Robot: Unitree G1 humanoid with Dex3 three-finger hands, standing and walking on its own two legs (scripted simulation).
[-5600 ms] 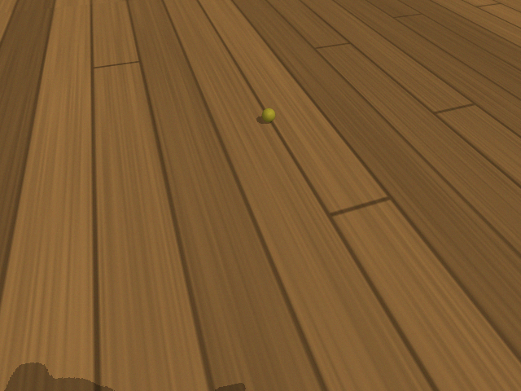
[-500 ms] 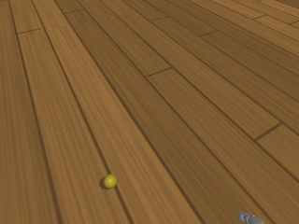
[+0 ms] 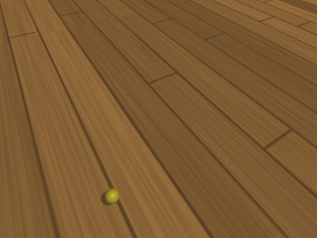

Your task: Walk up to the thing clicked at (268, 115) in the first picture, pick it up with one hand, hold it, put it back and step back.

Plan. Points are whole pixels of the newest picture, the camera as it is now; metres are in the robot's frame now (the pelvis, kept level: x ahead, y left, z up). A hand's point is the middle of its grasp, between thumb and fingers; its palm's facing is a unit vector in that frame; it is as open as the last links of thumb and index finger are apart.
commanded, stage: walk up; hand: left
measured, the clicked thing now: (112, 195) +0.46 +0.25 -0.74
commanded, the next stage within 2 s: stand in 0.16 s
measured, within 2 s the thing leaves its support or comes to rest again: neither
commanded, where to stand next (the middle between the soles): +0.07 -0.01 m, yaw -1 degrees
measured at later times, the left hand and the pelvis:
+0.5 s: hand out of the picture +0.08 +0.25 -0.16, palm faces -0.03 -0.94 -0.34, open 7.4 cm; pelvis +0.02 +0.00 +0.00, yaw +0 degrees
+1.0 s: hand out of the picture +0.12 +0.25 -0.15, palm faces -0.03 -0.94 -0.34, open 7.4 cm; pelvis +0.03 -0.01 +0.00, yaw +0 degrees
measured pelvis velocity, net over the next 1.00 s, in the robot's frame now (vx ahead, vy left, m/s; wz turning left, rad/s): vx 0.03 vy -0.01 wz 0.00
